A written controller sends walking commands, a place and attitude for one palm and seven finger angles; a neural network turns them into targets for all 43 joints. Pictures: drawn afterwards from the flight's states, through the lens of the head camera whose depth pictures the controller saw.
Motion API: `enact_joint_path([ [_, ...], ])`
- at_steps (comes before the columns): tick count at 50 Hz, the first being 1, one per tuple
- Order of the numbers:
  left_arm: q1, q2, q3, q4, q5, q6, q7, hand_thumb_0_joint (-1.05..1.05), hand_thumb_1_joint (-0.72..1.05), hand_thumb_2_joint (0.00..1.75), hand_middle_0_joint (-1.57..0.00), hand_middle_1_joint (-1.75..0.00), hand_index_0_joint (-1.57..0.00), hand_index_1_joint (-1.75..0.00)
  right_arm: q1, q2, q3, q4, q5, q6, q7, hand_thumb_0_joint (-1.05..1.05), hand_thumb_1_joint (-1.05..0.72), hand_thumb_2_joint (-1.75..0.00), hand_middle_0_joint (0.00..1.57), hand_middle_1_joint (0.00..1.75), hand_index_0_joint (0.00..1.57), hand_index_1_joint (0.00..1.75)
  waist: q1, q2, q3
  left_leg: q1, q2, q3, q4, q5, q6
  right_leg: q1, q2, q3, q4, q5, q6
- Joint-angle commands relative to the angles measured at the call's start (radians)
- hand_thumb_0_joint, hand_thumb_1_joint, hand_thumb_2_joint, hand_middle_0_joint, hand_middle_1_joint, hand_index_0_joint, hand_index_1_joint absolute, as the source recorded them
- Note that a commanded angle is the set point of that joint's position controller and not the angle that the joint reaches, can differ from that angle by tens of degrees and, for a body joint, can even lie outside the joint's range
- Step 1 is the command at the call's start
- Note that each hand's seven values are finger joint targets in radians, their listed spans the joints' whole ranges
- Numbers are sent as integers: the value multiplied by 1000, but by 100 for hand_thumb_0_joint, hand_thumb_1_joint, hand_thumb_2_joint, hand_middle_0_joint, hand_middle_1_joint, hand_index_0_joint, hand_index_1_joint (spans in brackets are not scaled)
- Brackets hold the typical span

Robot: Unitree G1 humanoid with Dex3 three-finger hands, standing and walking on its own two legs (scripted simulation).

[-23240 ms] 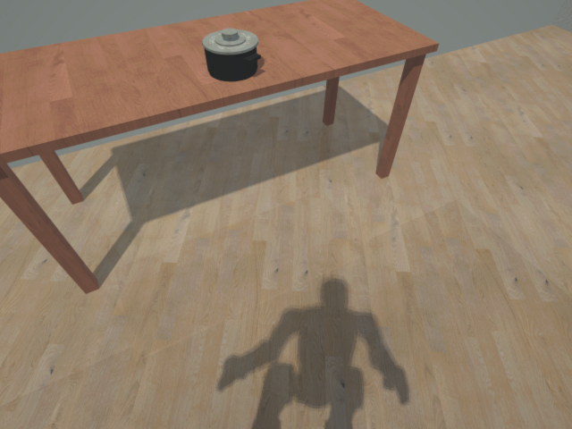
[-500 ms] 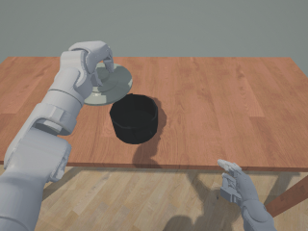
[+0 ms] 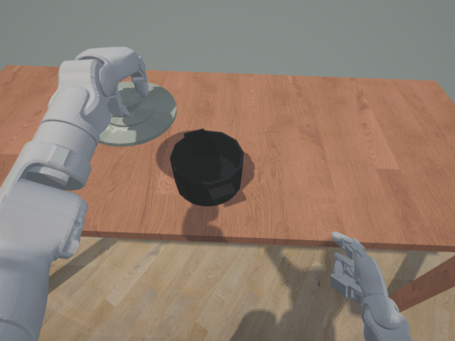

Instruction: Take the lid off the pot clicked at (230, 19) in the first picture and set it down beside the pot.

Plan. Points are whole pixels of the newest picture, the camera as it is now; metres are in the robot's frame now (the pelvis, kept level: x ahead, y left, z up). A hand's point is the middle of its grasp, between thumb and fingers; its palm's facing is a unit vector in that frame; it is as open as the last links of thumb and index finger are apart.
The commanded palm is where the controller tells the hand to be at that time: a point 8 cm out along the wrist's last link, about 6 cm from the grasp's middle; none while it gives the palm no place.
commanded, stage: move the lid sideways beside the pot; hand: left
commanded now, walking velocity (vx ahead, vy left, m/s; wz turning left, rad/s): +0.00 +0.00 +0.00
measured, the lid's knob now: (126, 100) +0.50 +0.19 +0.16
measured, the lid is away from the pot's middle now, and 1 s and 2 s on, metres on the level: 0.14 0.25 0.26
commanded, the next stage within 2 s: lower the lid onto the table in 0.98 s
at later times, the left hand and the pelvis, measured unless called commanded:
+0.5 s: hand (81, 101) +0.46 +0.25 +0.19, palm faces -0.29 -0.06 -0.95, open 8.2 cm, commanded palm +0.47 +0.24 +0.26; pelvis +0.00 +0.01 +0.00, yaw +1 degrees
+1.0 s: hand (55, 101) +0.46 +0.30 +0.19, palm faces -0.32 -0.07 -0.94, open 8.2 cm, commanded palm +0.47 +0.28 +0.26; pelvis +0.00 +0.01 +0.00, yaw +1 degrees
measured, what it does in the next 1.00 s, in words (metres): stands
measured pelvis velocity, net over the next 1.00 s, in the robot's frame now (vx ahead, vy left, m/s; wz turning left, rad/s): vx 0.00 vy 0.01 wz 0.01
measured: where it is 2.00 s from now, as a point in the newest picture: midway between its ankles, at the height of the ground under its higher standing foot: outside the picture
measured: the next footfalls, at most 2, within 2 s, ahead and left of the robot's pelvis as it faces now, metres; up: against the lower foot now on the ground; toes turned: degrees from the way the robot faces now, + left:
none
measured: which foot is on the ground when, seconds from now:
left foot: down 0.00-1.00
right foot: down 0.00-1.00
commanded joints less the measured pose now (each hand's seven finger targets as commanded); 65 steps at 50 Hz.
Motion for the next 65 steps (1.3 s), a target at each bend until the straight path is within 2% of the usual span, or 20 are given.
enact_joint_path([
  [1,-641,259,119,-227,23,-7,66,0,56,108,-85,-103,-82,-100,123,-136,-44,60,-16,80,-20,0,-90,-90,20,30,20,30,-23,88,-396,473,83,-147,10,417,-67,-125,46,16,-41,200,-65],
  [11,-599,259,106,-204,27,-13,45,0,56,108,-85,-103,-82,-100,125,-143,-48,55,-12,97,-12,0,-90,-90,20,30,20,30,-27,96,-358,472,90,-163,17,442,-79,-169,51,10,-44,164,-62],
  [13,-641,321,143,-256,19,-35,41,0,56,108,-85,-103,-82,-100,128,-154,-50,50,-16,94,-14,0,-90,-90,20,30,20,30,-19,100,-380,465,82,-161,15,410,-80,-146,43,14,-45,170,-69],
  [15,-638,279,109,-226,23,-37,37,0,56,108,-85,-103,-82,-100,125,-146,-47,54,-14,96,-17,0,-90,-90,20,30,20,30,-25,113,-371,477,85,-166,17,413,-76,-169,51,9,-46,156,-64],
  [18,-656,371,172,-281,17,-67,39,0,56,108,-85,-103,-82,-100,133,-158,-52,49,-16,89,-21,0,-90,-90,20,30,20,30,-13,132,-406,487,83,-166,15,400,-79,-145,43,15,-47,158,-70],
  [26,-651,277,94,-202,13,-80,27,0,56,108,-85,-103,-82,-100,146,-156,-54,78,-9,92,-26,0,-90,-90,20,30,20,30,-33,143,-340,489,97,-190,10,334,-84,-223,52,1,-48,90,-61],
  [28,-638,364,155,-192,5,-99,25,0,56,108,-85,-103,-82,-100,149,-168,-51,78,-12,84,-32,0,-90,-90,20,30,20,30,-24,117,-353,458,82,-173,9,281,-71,-187,45,12,-54,103,-66],
  [30,-679,317,108,-188,9,-103,22,0,56,108,-85,-103,-82,-100,149,-163,-48,92,-10,84,-37,0,-90,-90,20,30,20,30,-33,132,-337,458,87,-172,11,289,-67,-199,50,5,-52,105,-61],
  [33,-689,395,156,-204,17,-128,29,0,56,108,-85,-103,-82,-100,157,-174,-46,90,-14,80,-40,0,-90,-90,20,30,20,30,-25,169,-359,466,90,-180,10,314,-81,-193,44,9,-46,113,-69],
  [34,-692,373,137,-198,21,-128,32,0,56,108,-85,-103,-82,-100,158,-167,-45,89,-12,83,-39,0,-90,-90,20,30,20,30,-29,183,-361,479,94,-187,13,340,-84,-197,50,6,-44,109,-65],
  [39,-643,450,197,-152,21,-144,30,0,56,108,-85,-103,-82,-100,171,-173,-44,85,-15,81,-45,0,-90,-90,20,30,20,30,-20,127,-375,452,89,-167,21,366,-68,-151,51,10,-50,149,-62],
  [46,-618,409,158,-137,25,-149,6,0,56,108,-85,-103,-82,-100,173,-173,-51,79,-11,98,-36,0,-90,-90,20,30,20,30,-26,140,-356,461,97,-171,39,419,-75,-196,56,0,-48,142,-56],
  [48,-628,446,185,-205,15,-169,3,0,56,108,-85,-103,-82,-100,172,-179,-55,62,-15,97,-35,0,-90,-90,20,30,20,30,-18,170,-397,488,93,-173,49,464,-80,-190,49,6,-43,162,-62],
  [51,-642,388,149,-247,6,-168,-6,0,56,108,-85,-103,-82,-100,176,-167,-60,67,-14,104,-29,0,-90,-90,20,30,20,30,-25,210,-397,538,101,-190,54,525,-88,-230,61,-1,-47,139,-57],
  [56,-600,397,154,-144,2,-164,1,0,56,108,-85,-103,-82,-100,185,-175,-52,85,-9,108,-34,0,-90,-90,20,30,20,30,-28,137,-318,451,98,-183,32,370,-78,-224,61,-1,-48,111,-57],
  [58,-635,399,152,-203,5,-173,10,0,56,108,-85,-103,-82,-100,178,-180,-57,79,-14,100,-32,0,-90,-90,20,30,20,30,-21,196,-357,479,97,-184,39,402,-89,-236,52,7,-42,120,-64],
  [59,-632,374,139,-180,12,-169,14,0,56,108,-85,-103,-82,-100,184,-173,-57,84,-16,102,-31,0,-90,-90,20,30,20,30,-27,183,-348,480,100,-198,39,393,-91,-241,61,2,-39,106,-60],
  [61,-629,444,193,-194,17,-176,22,0,56,108,-85,-103,-82,-100,182,-177,-55,78,-16,100,-36,0,-90,-90,20,30,20,30,-16,173,-387,482,96,-186,36,375,-84,-208,59,9,-40,113,-62],
  [64,-629,369,137,-154,3,-181,25,0,56,108,-85,-103,-82,-100,186,-175,-56,94,-15,97,-40,0,-90,-90,20,30,20,30,-33,169,-346,472,101,-193,34,340,-83,-244,59,9,-42,97,-58],
  [65,-625,406,165,-133,8,-181,27,0,56,108,-85,-103,-82,-100,192,-180,-54,103,-16,95,-42,0,-90,-90,20,30,20,30,-29,139,-345,459,101,-191,29,309,-78,-235,60,7,-44,96,-57],
])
